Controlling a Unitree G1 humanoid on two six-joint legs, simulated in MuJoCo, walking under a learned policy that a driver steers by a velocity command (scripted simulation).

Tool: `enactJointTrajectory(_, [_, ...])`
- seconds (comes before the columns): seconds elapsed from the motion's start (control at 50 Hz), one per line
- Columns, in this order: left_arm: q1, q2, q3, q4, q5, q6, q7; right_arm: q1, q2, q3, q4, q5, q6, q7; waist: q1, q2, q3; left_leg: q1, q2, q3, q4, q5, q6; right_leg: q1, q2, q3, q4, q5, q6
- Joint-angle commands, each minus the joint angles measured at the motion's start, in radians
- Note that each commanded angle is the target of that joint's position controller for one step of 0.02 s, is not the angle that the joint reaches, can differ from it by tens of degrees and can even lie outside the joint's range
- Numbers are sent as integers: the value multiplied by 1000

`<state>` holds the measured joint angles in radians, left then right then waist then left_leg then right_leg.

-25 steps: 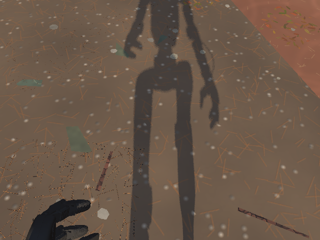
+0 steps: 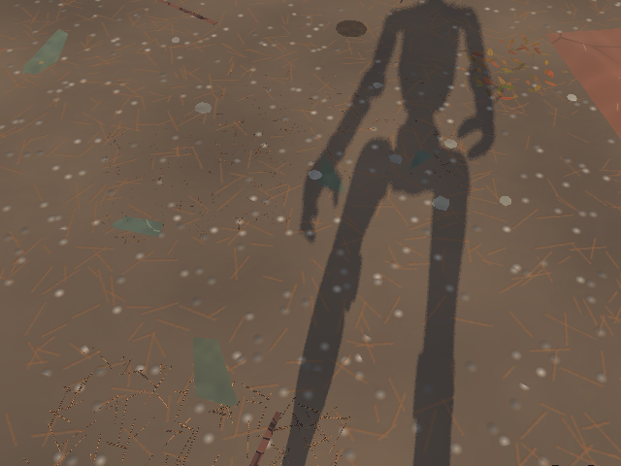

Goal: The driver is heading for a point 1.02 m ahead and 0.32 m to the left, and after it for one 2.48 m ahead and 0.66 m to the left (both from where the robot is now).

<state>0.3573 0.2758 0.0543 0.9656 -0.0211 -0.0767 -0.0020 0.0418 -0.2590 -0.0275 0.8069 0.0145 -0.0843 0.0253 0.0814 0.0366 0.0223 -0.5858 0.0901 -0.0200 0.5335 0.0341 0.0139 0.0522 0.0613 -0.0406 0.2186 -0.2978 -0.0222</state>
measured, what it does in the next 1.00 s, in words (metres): walks ahead, turning left: left foot, then right foot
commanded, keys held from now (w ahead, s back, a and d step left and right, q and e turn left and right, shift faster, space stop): w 0.34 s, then w+q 0.66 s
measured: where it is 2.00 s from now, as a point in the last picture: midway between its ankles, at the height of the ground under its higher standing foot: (227, 234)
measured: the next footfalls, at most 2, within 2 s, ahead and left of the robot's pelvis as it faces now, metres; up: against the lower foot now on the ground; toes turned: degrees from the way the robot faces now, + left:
left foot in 0.06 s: +0.22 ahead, +0.13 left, +0.00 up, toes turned +2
right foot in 0.58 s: +0.52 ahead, -0.11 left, +0.00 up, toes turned +4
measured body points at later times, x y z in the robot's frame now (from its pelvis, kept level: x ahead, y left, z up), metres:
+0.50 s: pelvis +0.28 +0.03 +0.01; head +0.31 +0.03 +0.45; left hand +0.49 +0.27 -0.09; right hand +0.26 -0.25 -0.13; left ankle +0.18 +0.13 -0.74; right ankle +0.47 -0.12 -0.70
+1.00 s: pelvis +0.55 +0.02 +0.00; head +0.57 +0.04 +0.45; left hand +0.49 +0.30 -0.13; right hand +0.80 -0.17 -0.09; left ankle +0.67 +0.21 -0.69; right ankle +0.48 -0.11 -0.74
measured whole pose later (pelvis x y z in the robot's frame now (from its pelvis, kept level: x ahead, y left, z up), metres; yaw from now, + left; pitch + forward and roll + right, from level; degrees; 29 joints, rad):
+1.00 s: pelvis +0.55 +0.02 +0.00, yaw +18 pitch +1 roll -3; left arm 0.28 0.28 0.08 0.95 0.00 -0.08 0.01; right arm 0.12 -0.27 -0.07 0.75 0.02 -0.02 0.03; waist 0.07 0.03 0.03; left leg -0.66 0.12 0.00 0.72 -0.02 0.03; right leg 0.05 0.01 -0.24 0.22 -0.28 0.00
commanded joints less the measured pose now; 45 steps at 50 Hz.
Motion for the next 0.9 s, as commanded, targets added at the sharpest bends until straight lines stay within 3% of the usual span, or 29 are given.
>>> enactJointTrajectory(0.02, [-7, 184, 40, -32, -1, 13, 9, -7, -126, -34, -70, 4, -20, 11, -74, -104, 9, 89, -31, 20, -37, -102, 42, 5, -315, 130, 65, 495, -140])
enactJointTrajectory(0.04, [-23, 175, 35, -36, 2, 20, 9, 116, -158, -54, -34, 3, -21, 8, -141, -98, -66, 256, -64, 51, -59, -109, 69, -13, -272, 92, 218, 643, -118])
enactJointTrajectory(0.06, [-14, 137, 18, -51, 16, 22, 10, 296, -219, -79, 13, -4, -19, 0, -208, -57, -205, 533, -3, -8, -23, -92, 115, -136, -216, 48, 463, 581, -87])
enactJointTrajectory(0.08, [106, 21, -18, -71, 22, 4, 0, 412, -331, -107, 38, -21, -12, -4, -178, 179, -361, 938, 253, -449, -63, -234, 274, -546, -57, -11, 866, 204, -8])
enactJointTrajectory(0.1, [90, 45, -17, -54, 11, -21, -4, 434, -254, -86, 43, -11, -8, 1, -196, 225, -415, 995, 308, -721, -225, -352, 316, -709, -3, 124, 1024, -275, -6])
enactJointTrajectory(0.12, [1, 143, 8, -76, -20, -37, -10, 356, -195, -65, 31, -8, -11, 1, -189, 149, -263, 884, 276, -594, -241, -397, 261, -804, -67, 158, 1098, -236, -28])
enactJointTrajectory(0.14, [-65, 147, 8, -93, -27, -43, -8, 272, -166, -56, 9, -11, -12, -1, -164, 86, -165, 743, 240, -459, -257, -333, 230, -806, -123, 128, 1071, -142, -39])
enactJointTrajectory(0.16, [-99, 138, 11, -96, -13, -42, -2, 210, -137, -47, 1, -16, -13, 0, -137, 34, -90, 609, 199, -358, -291, -243, 216, -774, -162, 109, 1003, -66, -35])
enactJointTrajectory(0.18, [-93, 129, 16, -92, -2, -31, 2, 176, -114, -40, -4, -24, -18, 2, -104, 46, -61, 520, 165, -288, -323, -175, 200, -712, -194, 115, 944, -10, -31])
enactJointTrajectory(0.22, [-61, 83, 10, -78, 6, -7, 3, 170, -112, -40, 5, -24, -25, 6, -74, 51, -51, 441, 138, -218, -374, -96, 208, -643, -205, 105, 897, 38, -14])
enactJointTrajectory(0.28, [-129, 73, 9, -105, 16, 8, 7, 209, -145, -50, 32, -19, -31, -4, -74, 20, -12, 436, 135, -146, -414, 3, 225, -712, -213, 99, 770, 141, 17])
enactJointTrajectory(0.38, [-316, 46, 0, -161, 18, -7, -4, 291, -157, -52, 72, -6, -16, -26, -127, 15, 32, 448, 85, -61, -431, -8, 189, -689, -171, 63, 448, 385, 35])
enactJointTrajectory(0.48, [-441, 63, -2, -208, 7, -29, -27, 369, -173, -62, 109, 9, 7, -37, -149, 23, 60, 559, 133, -120, -358, -24, 182, -673, -132, 84, 288, 372, 27])
enactJointTrajectory(0.54, [-387, 108, 14, -200, 6, -43, -33, 351, -188, -73, 107, 9, 21, -46, -99, 51, 25, 600, 158, -167, -271, 52, 156, -555, -111, 84, 248, 278, 2])
enactJointTrajectory(0.56, [-305, 130, 27, -179, 7, -46, -29, 333, -186, -73, 101, 8, 26, -46, -51, 55, -19, 587, 132, -154, -183, 159, 139, -431, -91, 61, 224, 254, -16])
enactJointTrajectory(0.58, [-153, 177, 51, -136, 13, -49, -21, 329, -156, -62, 90, 0, 28, -45, 14, 39, -129, 514, 70, -118, -2, 184, 110, -198, -110, 70, 244, 261, -50])
enactJointTrajectory(0.6, [17, 250, 69, -115, 26, -46, -11, 336, -94, -39, 56, -23, 29, -45, 65, -88, -298, 321, -20, -59, 315, -88, 71, 96, -303, 270, 277, 234, -106])
enactJointTrajectory(0.62, [37, 293, 78, -99, 26, -34, -15, 472, 9, -15, 37, 3, 10, -40, -15, -390, -400, -42, -153, -36, 616, -628, 20, 361, -495, 704, 149, 13, -240])
enactJointTrajectory(0.64, [1, 178, 48, -119, 19, -34, -17, 423, -111, -41, 53, 25, 2, -42, 14, -265, -321, -131, -90, -133, 733, -624, 24, 287, -461, 708, 88, -114, -207])
enactJointTrajectory(0.66, [-64, 126, 33, -128, 15, -36, -14, 339, -160, -58, 30, 37, 0, -43, 11, -199, -189, -172, -49, -115, 744, -528, 34, 159, -434, 543, 72, -91, -163])
enactJointTrajectory(0.68, [-126, 110, 27, -132, 20, -38, -15, 307, -147, -59, 26, 32, 4, -48, -19, -127, -122, -133, -4, -97, 719, -442, 29, 29, -399, 436, 44, 11, -146])
enactJointTrajectory(0.7, [-167, 84, 22, -129, 24, -39, -15, 288, -135, -65, 21, 20, 9, -49, -40, -121, -70, -102, 23, -97, 674, -385, 25, -66, -366, 347, 12, 86, -140])
enactJointTrajectory(0.74, [-200, 73, 22, -119, 35, -44, -12, 307, -92, -66, 12, 22, 32, -42, -78, -155, -43, -26, 59, -92, 635, -333, 20, -166, -337, 230, -43, 162, -140])
enactJointTrajectory(0.8, [-196, 104, 35, -100, 32, -52, -4, 258, -68, -65, -29, 15, 57, -38, -88, -113, -2, -77, 74, -84, 568, -262, 5, -194, -342, 120, -90, 264, -165])
enactJointTrajectory(0.9, [-174, 145, 48, -88, 31, -37, 12, 134, -53, -54, -82, 9, 49, -12, -55, -82, 31, -80, 59, -30, 297, -42, -2, -156, -313, -52, -107, 346, -149])
Keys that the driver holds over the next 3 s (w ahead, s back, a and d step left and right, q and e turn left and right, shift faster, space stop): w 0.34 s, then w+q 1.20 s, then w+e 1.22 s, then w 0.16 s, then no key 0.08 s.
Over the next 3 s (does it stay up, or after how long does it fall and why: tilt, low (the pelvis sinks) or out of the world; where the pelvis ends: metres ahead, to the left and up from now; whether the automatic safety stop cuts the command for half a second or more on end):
stays up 1.54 0.46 0.00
